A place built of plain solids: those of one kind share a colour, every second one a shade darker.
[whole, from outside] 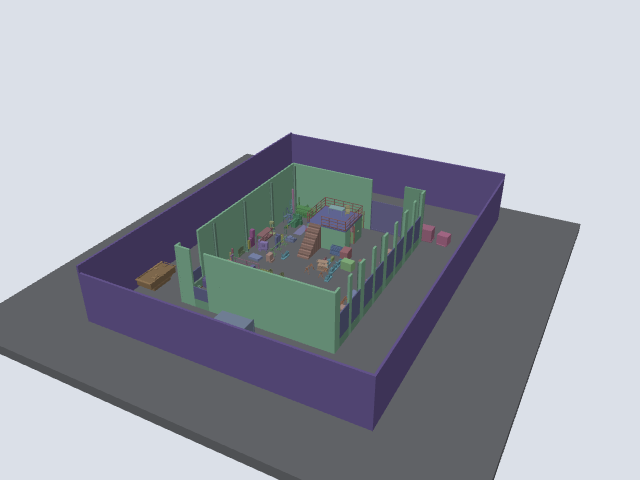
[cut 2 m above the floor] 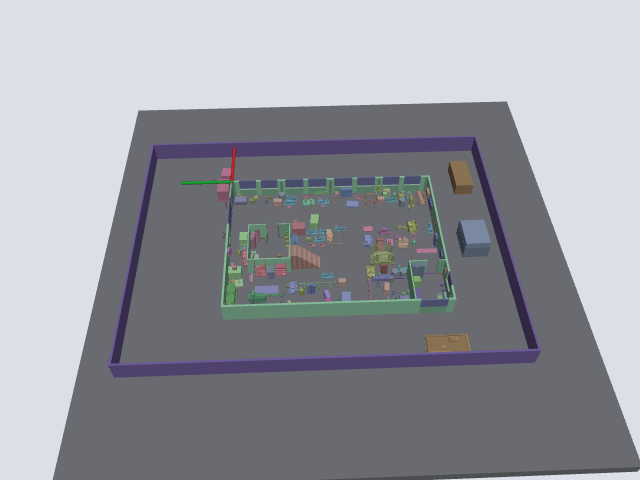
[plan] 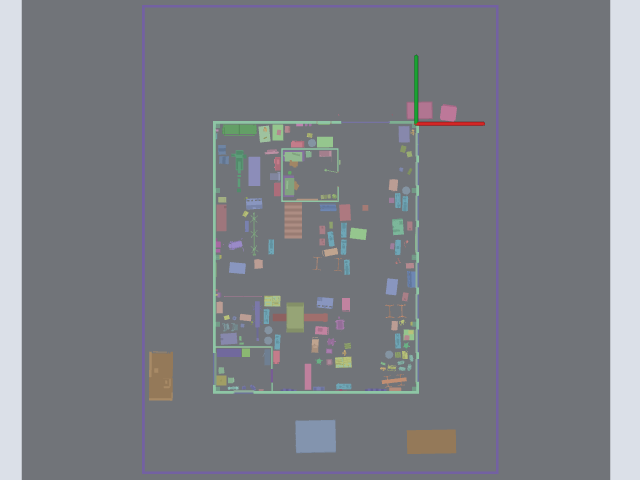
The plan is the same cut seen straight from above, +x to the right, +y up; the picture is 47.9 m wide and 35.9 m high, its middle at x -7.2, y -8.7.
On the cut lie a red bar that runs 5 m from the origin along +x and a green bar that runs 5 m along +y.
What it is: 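A firm's repair and maintenance workshop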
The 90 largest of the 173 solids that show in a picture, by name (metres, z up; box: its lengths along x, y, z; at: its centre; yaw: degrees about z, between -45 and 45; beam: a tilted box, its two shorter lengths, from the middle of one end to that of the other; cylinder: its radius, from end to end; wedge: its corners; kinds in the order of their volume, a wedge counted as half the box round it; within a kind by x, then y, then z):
{
 "yard_bound_1": {"box": [0.2, 35.08, 5.71], "at": [-20.41, -8.66, 2.81]},
 "yard_bound_2": {"box": [26.66, 0.2, 5.01], "at": [-7.18, -26.1, 2.46]},
 "yard_bound_3": {"box": [26.66, 0.2, 5.58], "at": [-7.18, 8.78, 2.74]},
 "yard_bound_4": {"box": [0.2, 35.08, 5.01], "at": [6.05, -8.66, 2.46]},
 "wall_1": {"box": [0.2, 0.66, 5.95], "at": [-15.1, -19.88, 2.92]},
 "wall_2": {"box": [0.2, 2.41, 1.05], "at": [-15.1, -18.35, 0.47]},
 "wall_3": {"box": [0.2, 0.46, 5.95], "at": [-15.1, -16.93, 2.92]},
 "wall_4": {"box": [0.2, 16.9, 5.95], "at": [-15.1, -8.25, 2.92]},
 "wall_5": {"box": [1.56, 0.2, 5.95], "at": [-14.43, -20.1, 2.92]},
 "wall_6": {"box": [1.51, 0.2, 0.95], "at": [-12.9, -20.1, 0.42]},
 "wall_7": {"box": [4.2, 0.06, 2.55], "at": [-12.9, -16.73, 1.23]},
 "wall_8": {"box": [4.2, 0.06, 2.67], "at": [-12.9, -16.67, 1.28]},
 "wall_9": {"box": [1.36, 0.2, 5.95], "at": [-11.47, -20.1, 2.92]},
 "wall_10": {"box": [0.06, 1.65, 2.55], "at": [-10.83, -17.52, 1.23]},
 "wall_11": {"box": [9.61, 0.2, 5.95], "at": [-10.4, 0.1, 2.92]},
 "wall_12": {"box": [0.06, 4.02, 2.67], "at": [-10.08, -3.85, 1.28]},
 "wall_13": {"box": [0.06, 3.9, 2.55], "at": [-10.02, -3.85, 1.23]},
 "wall_14": {"box": [4.2, 0.06, 2.67], "at": [-7.95, -5.83, 1.28]},
 "wall_15": {"box": [4.2, 0.06, 2.55], "at": [-7.95, -5.77, 1.23]},
 "wall_16": {"box": [4.2, 0.06, 2.55], "at": [-7.95, -1.93, 1.23]},
 "wall_17": {"box": [4.2, 0.06, 2.67], "at": [-7.95, -1.87, 1.28]},
 "wall_18": {"box": [0.06, 1.71, 2.55], "at": [-5.88, -2.75, 1.23]},
 "wall_19": {"box": [0.06, 1.76, 2.67], "at": [-5.82, -2.72, 1.28]},
 "wall_20": {"box": [11.0, 0.2, 5.95], "at": [-5.3, -20.1, 2.92]},
 "wall_21": {"box": [2.21, 0.2, 5.95], "at": [-0.9, 0.1, 2.92]},
 "wall_22": {"box": [0.2, 0.91, 5.95], "at": [0.1, -19.75, 2.92]},
 "wall_23": {"box": [0.2, 1.71, 0.95], "at": [0.1, -18.45, 0.42]},
 "wall_24": {"box": [0.2, 0.51, 5.95], "at": [0.1, -17.35, 2.92]},
 "wall_25": {"box": [0.2, 1.71, 0.95], "at": [0.1, -16.25, 0.42]},
 "wall_26": {"box": [0.2, 0.81, 5.95], "at": [0.1, -15.0, 2.92]},
 "wall_27": {"box": [0.2, 1.86, 0.95], "at": [0.1, -13.68, 0.42]},
 "wall_28": {"box": [0.2, 0.51, 5.95], "at": [0.1, -12.5, 2.92]},
 "wall_29": {"box": [0.2, 1.86, 0.95], "at": [0.1, -11.32, 0.42]},
 "wall_30": {"box": [0.2, 0.81, 5.95], "at": [0.1, -10.0, 2.92]},
 "wall_31": {"box": [0.2, 1.86, 0.95], "at": [0.1, -8.68, 0.42]},
 "wall_32": {"box": [0.2, 0.51, 5.95], "at": [0.1, -7.5, 2.92]},
 "wall_33": {"box": [0.2, 1.86, 0.95], "at": [0.1, -6.33, 0.42]},
 "wall_34": {"box": [0.2, 0.81, 5.95], "at": [0.1, -5.0, 2.92]},
 "wall_35": {"box": [0.2, 1.71, 0.95], "at": [0.1, -3.75, 0.42]},
 "wall_36": {"box": [0.2, 0.51, 5.95], "at": [0.1, -2.65, 2.92]},
 "wall_37": {"box": [0.2, 1.71, 0.95], "at": [0.1, -1.55, 0.42]},
 "wall_38": {"box": [0.2, 0.91, 5.95], "at": [0.1, -0.25, 2.92]},
 "beyond_container_1": {"box": [2.93, 2.32, 2.59], "at": [-7.54, -23.4, 1.24], "yaw": 1.2},
 "beyond_skip_1": {"box": [1.3, 2.25, 1.03], "at": [-19.1, -18.9, 0.46], "yaw": -0.4},
 "beyond_skip_2": {"box": [1.68, 3.41, 0.58], "at": [-19.1, -18.88, 0.85], "yaw": -0.4},
 "beyond_skip_3": {"box": [3.66, 1.78, 1.35], "at": [1.14, -23.79, 0.62], "yaw": 0.9},
 "beyond_oil_tank_1": {"box": [1.96, 1.32, 0.13], "at": [0.25, 0.99, 0.01], "yaw": 0.9},
 "beyond_oil_tank_2": {"box": [1.8, 1.16, 1.4], "at": [0.25, 0.99, 0.64], "yaw": 0.9},
 "beyond_oil_tank_3": {"box": [1.7, 1.17, 1.35], "at": [0.26, 0.99, 0.62], "yaw": 0.9},
 "stair_1": {"box": [1.31, 0.25, 0.87], "at": [-9.19, -7.79, 0.38]},
 "stair_2": {"box": [1.31, 0.25, 1.07], "at": [-9.19, -7.57, 0.49]},
 "stair_3": {"box": [1.31, 0.25, 1.28], "at": [-9.19, -7.34, 0.59]},
 "stair_4": {"box": [1.31, 0.25, 1.48], "at": [-9.19, -7.12, 0.69]},
 "stair_5": {"box": [1.31, 0.25, 1.69], "at": [-9.19, -6.89, 0.79]},
 "stair_6": {"box": [1.31, 0.25, 1.89], "at": [-9.19, -6.67, 0.9]},
 "stair_7": {"box": [1.31, 0.25, 2.1], "at": [-9.19, -6.44, 1.0]},
 "stair_8": {"box": [1.31, 0.25, 2.3], "at": [-9.19, -6.22, 1.1]},
 "stair_9": {"box": [1.31, 0.25, 2.51], "at": [-9.19, -5.99, 1.2]},
 "window_pane_1": {"box": [0.1, 2.4, 1.16], "at": [-15.15, -18.35, 1.57]},
 "window_pane_2": {"box": [0.1, 1.7, 2.51], "at": [0.15, -18.45, 2.14]},
 "window_pane_3": {"box": [0.1, 1.7, 2.51], "at": [0.15, -16.25, 2.14]},
 "window_pane_4": {"box": [0.1, 1.85, 2.51], "at": [0.15, -13.68, 2.14]},
 "window_pane_5": {"box": [0.1, 1.85, 2.51], "at": [0.15, -11.32, 2.14]},
 "window_pane_6": {"box": [0.1, 1.85, 2.51], "at": [0.15, -8.68, 2.14]},
 "window_pane_7": {"box": [0.1, 1.85, 2.51], "at": [0.15, -6.33, 2.14]},
 "window_pane_8": {"box": [0.1, 1.7, 2.51], "at": [0.15, -3.75, 2.14]},
 "window_pane_9": {"box": [0.1, 1.7, 2.51], "at": [0.15, -1.55, 2.14]},
 "raised_floor_deck_1": {"box": [4.38, 4.08, 0.16], "at": [-7.95, -3.85, 2.58]},
 "crate_1": {"box": [0.8, 1.2, 0.95], "at": [-10.35, -0.65, 0.42]},
 "crate_2": {"box": [1.0, 0.75, 0.7], "at": [-6.89, -1.39, 1.25], "yaw": -0.9},
 "crate_3": {"box": [1.2, 0.8, 0.95], "at": [-4.33, -8.24, 0.42], "yaw": -7.0},
 "crate_4": {"box": [0.8, 0.8, 0.65], "at": [-0.55, -15.8, 0.28], "yaw": -1.1},
 "beyond_tote_tank_1": {"box": [1.18, 0.98, 1.02], "at": [2.41, 0.79, 0.63], "yaw": -7.1},
 "band_saw_1": {"box": [0.57, 1.5, 0.75], "at": [-13.23, -2.73, 0.33]},
 "band_saw_2": {"box": [0.47, 1.38, 0.79], "at": [-13.22, -2.73, 0.35]},
 "pallet_load_1": {"box": [0.82, 1.22, 1.1], "at": [-5.32, -6.65, 0.5], "yaw": 3.0},
 "lockers_1": {"box": [0.45, 1.2, 1.85], "at": [-11.13, -17.47, 0.88]},
 "roll_cab_1": {"box": [0.46, 0.85, 0.74], "at": [-14.71, -13.76, 0.48]},
 "roll_cab_2": {"box": [0.85, 0.46, 0.75], "at": [-12.77, -14.51, 0.49], "yaw": -6.6},
 "roll_cab_3": {"box": [0.46, 0.85, 0.75], "at": [-1.62, -4.59, 0.48], "yaw": -5.2},
 "stile_1": {"box": [1.3, 1.05, 0.56], "at": [-9.05, -14.5, 0.23]},
 "roller_shutter_1": {"box": [3.46, 0.06, 3.55], "at": [-3.8, 0.12, 1.73]},
 "fridge_tall_1": {"box": [0.6, 0.64, 1.9], "at": [-12.74, -17.13, 0.9]},
 "parts_trays_1": {"box": [1.2, 0.8, 0.31], "at": [-13.38, -10.8, 0.11], "yaw": -5.1},
 "parts_trays_2": {"box": [0.8, 1.2, 0.31], "at": [-1.83, -12.2, 0.11], "yaw": -6.5},
 "pallet_stack_1": {"box": [0.79, 1.2, 0.48], "at": [-0.91, -0.79, 0.19], "yaw": 0.2},
 "wheelie_bin_1": {"box": [0.62, 0.51, 1.12], "at": [-10.62, -3.96, 0.51]},
 "floor_pipes_1": {"box": [1.8, 0.56, 0.33], "at": [-7.52, -14.5, 0.12]},
 "hydraulic_cylinder_1": {"box": [0.35, 1.96, 0.37], "at": [-11.88, -14.26, 0.89], "yaw": 0.5},
 "drum_1": {"cylinder": 0.3, "from": [-2.02, -17.27, 0.0], "to": [-2.02, -17.27, 0.87]}
}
